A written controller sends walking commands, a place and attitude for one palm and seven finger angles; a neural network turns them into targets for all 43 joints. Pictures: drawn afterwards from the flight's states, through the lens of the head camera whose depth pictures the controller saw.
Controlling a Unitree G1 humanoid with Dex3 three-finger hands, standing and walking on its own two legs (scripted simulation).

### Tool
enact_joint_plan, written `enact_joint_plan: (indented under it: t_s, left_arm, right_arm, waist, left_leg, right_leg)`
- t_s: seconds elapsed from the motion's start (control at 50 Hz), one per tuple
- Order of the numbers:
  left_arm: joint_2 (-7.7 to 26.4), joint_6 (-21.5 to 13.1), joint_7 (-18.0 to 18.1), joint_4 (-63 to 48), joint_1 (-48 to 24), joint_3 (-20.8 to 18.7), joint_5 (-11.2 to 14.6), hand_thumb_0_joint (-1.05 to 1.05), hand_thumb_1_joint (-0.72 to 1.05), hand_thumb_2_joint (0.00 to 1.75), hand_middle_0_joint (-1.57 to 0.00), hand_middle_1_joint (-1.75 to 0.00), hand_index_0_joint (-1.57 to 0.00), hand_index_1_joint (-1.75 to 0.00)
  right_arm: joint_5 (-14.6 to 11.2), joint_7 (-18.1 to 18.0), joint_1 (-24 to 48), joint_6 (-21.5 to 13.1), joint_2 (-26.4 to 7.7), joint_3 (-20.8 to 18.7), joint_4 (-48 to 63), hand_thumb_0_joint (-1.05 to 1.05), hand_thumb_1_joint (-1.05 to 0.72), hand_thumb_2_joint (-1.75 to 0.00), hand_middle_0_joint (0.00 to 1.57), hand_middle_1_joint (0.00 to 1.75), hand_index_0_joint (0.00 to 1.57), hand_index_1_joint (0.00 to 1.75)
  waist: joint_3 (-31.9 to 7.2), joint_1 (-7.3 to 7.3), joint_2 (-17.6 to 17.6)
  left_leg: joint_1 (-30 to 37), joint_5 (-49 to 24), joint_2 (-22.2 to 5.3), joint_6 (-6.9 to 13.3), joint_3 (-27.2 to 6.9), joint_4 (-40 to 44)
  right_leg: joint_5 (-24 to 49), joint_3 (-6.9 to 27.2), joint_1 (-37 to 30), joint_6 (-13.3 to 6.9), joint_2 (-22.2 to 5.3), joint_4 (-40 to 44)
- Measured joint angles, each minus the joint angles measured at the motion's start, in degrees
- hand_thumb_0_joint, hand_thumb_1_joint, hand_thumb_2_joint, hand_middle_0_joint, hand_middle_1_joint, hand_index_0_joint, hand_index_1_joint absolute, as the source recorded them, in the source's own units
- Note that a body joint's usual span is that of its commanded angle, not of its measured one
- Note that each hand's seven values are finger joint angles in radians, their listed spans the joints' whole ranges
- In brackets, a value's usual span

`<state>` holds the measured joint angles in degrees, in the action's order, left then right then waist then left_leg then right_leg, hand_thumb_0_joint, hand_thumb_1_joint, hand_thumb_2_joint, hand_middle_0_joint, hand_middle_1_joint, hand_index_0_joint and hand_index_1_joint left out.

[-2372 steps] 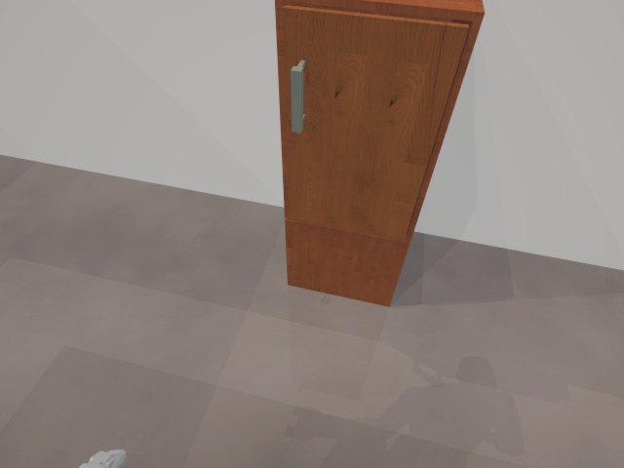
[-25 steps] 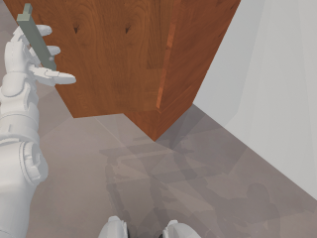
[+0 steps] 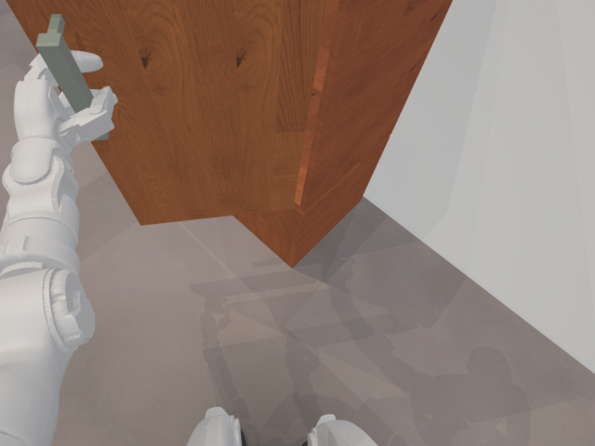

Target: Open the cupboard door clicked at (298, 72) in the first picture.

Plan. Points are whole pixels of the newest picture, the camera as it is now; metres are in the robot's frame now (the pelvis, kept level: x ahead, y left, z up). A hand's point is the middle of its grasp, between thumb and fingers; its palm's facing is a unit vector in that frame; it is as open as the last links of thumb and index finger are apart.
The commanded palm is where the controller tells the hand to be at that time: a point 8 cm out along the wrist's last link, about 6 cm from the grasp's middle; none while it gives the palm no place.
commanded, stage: close the thumb around the handle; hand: left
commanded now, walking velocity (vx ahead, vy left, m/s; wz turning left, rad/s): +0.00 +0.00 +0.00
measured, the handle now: (79, 82) +0.57 +0.23 +0.11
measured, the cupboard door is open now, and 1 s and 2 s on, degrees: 53 83 100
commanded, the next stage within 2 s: pull the door open along its arc in 0.12 s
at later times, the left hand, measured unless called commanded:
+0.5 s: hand (101, 122) +0.51 +0.20 +0.11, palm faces +0.09 -1.00 -0.01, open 5.7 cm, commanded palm +0.46 +0.24 +0.10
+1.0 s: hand (162, 210) +0.38 +0.12 +0.11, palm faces +0.41 -0.91 +0.06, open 6.2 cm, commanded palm +0.31 +0.18 +0.10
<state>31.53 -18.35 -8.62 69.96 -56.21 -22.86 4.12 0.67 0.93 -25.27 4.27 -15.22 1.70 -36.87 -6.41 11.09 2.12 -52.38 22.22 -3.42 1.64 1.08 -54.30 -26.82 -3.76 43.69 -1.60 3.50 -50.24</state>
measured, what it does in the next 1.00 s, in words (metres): stands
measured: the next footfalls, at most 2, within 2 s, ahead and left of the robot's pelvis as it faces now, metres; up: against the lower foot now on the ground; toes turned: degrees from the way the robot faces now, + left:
none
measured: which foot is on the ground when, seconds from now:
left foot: down 0.00-1.00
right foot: down 0.00-1.00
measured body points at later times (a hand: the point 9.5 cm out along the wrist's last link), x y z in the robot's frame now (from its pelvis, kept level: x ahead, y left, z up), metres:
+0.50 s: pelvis +0.01 +0.00 +0.00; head +0.11 +0.01 +0.44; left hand +0.50 +0.25 +0.11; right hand -0.01 -0.27 -0.11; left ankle +0.03 +0.10 -0.68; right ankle -0.04 -0.11 -0.68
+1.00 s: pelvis +0.01 -0.02 +0.02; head +0.03 -0.02 +0.47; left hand +0.35 +0.17 +0.11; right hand +0.17 -0.24 -0.07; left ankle +0.03 +0.10 -0.68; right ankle -0.03 -0.11 -0.68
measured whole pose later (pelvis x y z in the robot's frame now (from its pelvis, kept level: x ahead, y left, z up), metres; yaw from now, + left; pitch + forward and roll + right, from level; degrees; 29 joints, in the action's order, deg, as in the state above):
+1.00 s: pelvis +0.01 -0.02 +0.02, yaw +1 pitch +9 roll +0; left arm -0.4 -8.3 23.2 18.9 -12.9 -5.6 3.5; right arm 1.3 2.6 -12.5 4.4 -11.7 1.2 -30.7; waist -8.2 2.2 1.3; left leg -34.3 20.7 -1.8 0.4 2.9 -45.7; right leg -27.0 -2.0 27.8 -2.5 2.1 -45.4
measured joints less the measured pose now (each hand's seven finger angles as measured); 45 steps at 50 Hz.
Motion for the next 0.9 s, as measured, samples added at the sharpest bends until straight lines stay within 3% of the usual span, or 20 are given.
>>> enact_joint_plan:
  t_s: [0.08, 0.3, 0.42, 0.54, 0.7, 0.74, 0.8, 0.9]
  left_arm:
    - [-0.2, -0.4, 0.1, -0.2, 0.2, 0.2, 0.3, 0.01, 0.75, 0.83, -0.36, -1.34, -0.37, -1.33]
    - [0.1, -0.6, -0.8, 0.6, -0.2, -0.5, -0.4, 0.01, 0.75, 0.82, -0.36, -1.35, -0.36, -1.35]
    - [-0.3, 0.0, -1.6, -2.6, 3.5, -1.1, 0.7, 0.01, 0.75, 0.81, -0.36, -1.35, -0.37, -1.35]
    - [-3.8, 0.3, -2.1, -9.8, 11.5, -0.8, 3.1, 0.01, 0.74, 0.77, -0.36, -1.35, -0.36, -1.35]
    - [-11.0, 1.9, -2.1, -26.1, 26.9, 3.6, 7.0, 0.01, 0.71, 0.73, -0.36, -1.35, -0.36, -1.35]
    - [-14.3, 3.3, 1.1, -31.8, 30.9, 5.2, 7.6, 0.01, 0.70, 0.72, -0.36, -1.35, -0.36, -1.33]
    - [-20.7, 4.7, 9.2, -40.1, 36.5, 7.7, 8.0, 0.02, 0.68, 0.72, -0.35, -1.35, -0.36, -1.31]
    - [-28.2, 6.7, 21.3, -48.3, 41.8, 12.8, 4.4, 0.02, 0.67, 0.72, -0.35, -1.33, -0.36, -1.30]
  right_arm:
    - [0.0, 0.0, 0.1, -0.1, -0.1, -0.1, -0.2, 0.00, -0.91, -0.89, 0.20, 0.30, 0.20, 0.30]
    - [-0.1, -0.2, 0.5, 0.1, -0.5, 0.1, -0.4, 0.00, -0.91, -0.89, 0.20, 0.30, 0.20, 0.30]
    - [-0.4, -0.3, 0.2, 0.6, -0.4, -0.2, 0.8, 0.00, -0.91, -0.89, 0.20, 0.30, 0.20, 0.30]
    - [-1.1, 0.0, -0.2, 1.6, -0.3, -0.7, 1.9, 0.00, -0.91, -0.89, 0.20, 0.30, 0.20, 0.30]
    - [-2.5, 0.5, 1.8, 1.4, 0.2, -1.1, 4.3, 0.01, -0.91, -0.89, 0.20, 0.30, 0.20, 0.30]
    - [-2.5, 0.6, 2.8, 0.7, 0.4, -1.5, 4.8, 0.01, -0.91, -0.89, 0.20, 0.30, 0.20, 0.30]
    - [-2.2, 1.2, 5.1, -0.7, 0.8, -1.8, 5.3, 0.01, -0.91, -0.89, 0.20, 0.30, 0.20, 0.30]
    - [-0.8, 1.8, 9.6, -1.1, 2.2, -1.3, 5.9, 0.01, -0.91, -0.89, 0.20, 0.30, 0.20, 0.30]
  waist:
    - [0.1, -0.15, 0.0]
    - [0.0, -0.11, 0.0]
    - [-0.5, -0.39, -0.1]
    - [-1.3, -1.82, 0.2]
    - [-2.1, -4.34, 0.0]
    - [-2.3, -5.51, 0.1]
    - [-2.3, -6.80, 0.3]
    - [-2.0, -8.21, -0.3]
  left_leg:
    - [0.0, 0.0, 0.0, 0.0, 0.0, 0.0]
    - [-0.1, 0.0, 0.0, -0.1, -0.2, -0.1]
    - [1.2, 0.0, -0.3, -0.2, 0.6, 0.8]
    - [4.6, 0.3, -0.4, -0.2, 1.6, 2.4]
    - [10.7, 0.1, 0.0, -0.3, 2.5, 5.5]
    - [12.2, 0.0, 0.1, -0.3, 2.8, 6.2]
    - [14.0, -0.3, 0.4, -0.3, 3.1, 7.2]
    - [16.2, -0.9, 1.2, -0.6, 2.8, 8.1]
  right_leg:
    - [0.0, 0.0, 0.0, 0.0, 0.0, -0.1]
    - [-0.2, -0.2, 0.1, -0.2, 0.0, -0.3]
    - [0.0, 0.7, -0.7, -0.2, 0.2, 0.4]
    - [0.0, 1.8, -3.6, -0.2, 0.3, 1.7]
    - [0.3, 2.7, -9.3, -0.1, -0.1, 4.4]
    - [0.4, 3.0, -10.5, 0.0, -0.1, 5.0]
    - [0.5, 3.2, -12.1, 0.0, -0.5, 5.5]
    - [0.1, 2.9, -14.0, -0.2, -1.2, 5.0]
